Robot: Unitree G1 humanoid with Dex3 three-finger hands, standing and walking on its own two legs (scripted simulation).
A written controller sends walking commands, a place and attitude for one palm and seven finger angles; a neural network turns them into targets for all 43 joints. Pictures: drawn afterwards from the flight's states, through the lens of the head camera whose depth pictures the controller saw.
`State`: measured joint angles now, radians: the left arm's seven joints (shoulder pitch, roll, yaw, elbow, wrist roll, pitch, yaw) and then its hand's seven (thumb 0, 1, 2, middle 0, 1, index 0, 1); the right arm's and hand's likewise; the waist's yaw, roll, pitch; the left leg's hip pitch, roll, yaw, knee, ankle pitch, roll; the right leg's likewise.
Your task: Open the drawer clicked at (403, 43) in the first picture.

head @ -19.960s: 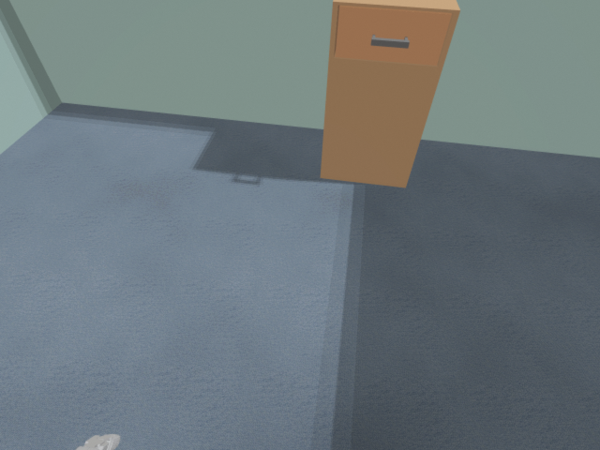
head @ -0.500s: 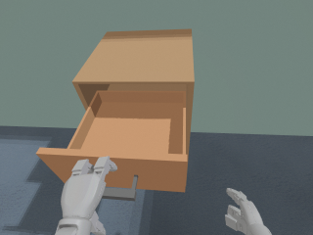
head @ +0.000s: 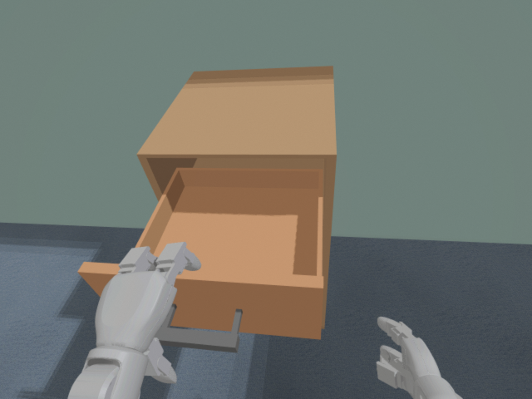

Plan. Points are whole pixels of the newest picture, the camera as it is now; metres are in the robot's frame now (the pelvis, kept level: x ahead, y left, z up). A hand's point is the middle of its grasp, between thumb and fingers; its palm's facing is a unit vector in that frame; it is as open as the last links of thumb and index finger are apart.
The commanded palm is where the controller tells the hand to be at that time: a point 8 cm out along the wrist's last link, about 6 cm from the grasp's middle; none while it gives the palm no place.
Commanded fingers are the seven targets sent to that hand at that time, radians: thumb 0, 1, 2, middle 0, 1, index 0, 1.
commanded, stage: lift the hand off the handle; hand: left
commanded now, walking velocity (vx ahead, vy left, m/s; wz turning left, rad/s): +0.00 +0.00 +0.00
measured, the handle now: (200, 326) +0.24 +0.16 -0.03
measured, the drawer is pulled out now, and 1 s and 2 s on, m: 0.30 0.30 0.30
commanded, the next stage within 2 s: draw the hand back to the body in 0.20 s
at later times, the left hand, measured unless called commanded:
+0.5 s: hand (146, 306) +0.20 +0.18 +0.11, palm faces +0.11 -0.20 -0.97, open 13.8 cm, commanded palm +0.16 +0.18 +0.17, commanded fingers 0.00 -0.50 0.30 -0.30 -1.20 -0.30 -1.20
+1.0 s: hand (129, 304) +0.19 +0.19 +0.13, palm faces +0.18 -0.75 -0.63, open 13.7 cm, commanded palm +0.15 +0.23 +0.18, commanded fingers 0.00 -0.29 0.39 -0.28 -1.07 -0.28 -1.07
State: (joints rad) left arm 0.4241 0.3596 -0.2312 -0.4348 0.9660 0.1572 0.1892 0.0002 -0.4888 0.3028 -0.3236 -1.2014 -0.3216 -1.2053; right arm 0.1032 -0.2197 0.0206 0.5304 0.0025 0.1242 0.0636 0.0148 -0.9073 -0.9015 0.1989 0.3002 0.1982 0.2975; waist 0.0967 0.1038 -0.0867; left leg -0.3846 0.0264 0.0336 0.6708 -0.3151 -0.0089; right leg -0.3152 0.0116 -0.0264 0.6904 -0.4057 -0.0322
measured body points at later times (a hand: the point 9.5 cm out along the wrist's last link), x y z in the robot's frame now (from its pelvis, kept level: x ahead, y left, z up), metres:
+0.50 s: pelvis +0.00 +0.00 +0.01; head -0.01 -0.05 +0.46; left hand +0.19 +0.19 +0.16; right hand +0.23 -0.19 -0.07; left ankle +0.02 +0.13 -0.72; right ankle -0.03 -0.10 -0.72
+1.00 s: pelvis +0.00 +0.01 +0.01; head +0.00 -0.03 +0.46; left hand +0.17 +0.23 +0.17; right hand +0.23 -0.18 -0.06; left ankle +0.02 +0.13 -0.72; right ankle -0.03 -0.10 -0.72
